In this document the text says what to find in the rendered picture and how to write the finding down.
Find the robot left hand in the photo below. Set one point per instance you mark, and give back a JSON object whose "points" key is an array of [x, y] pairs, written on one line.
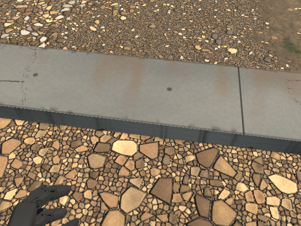
{"points": [[25, 213]]}

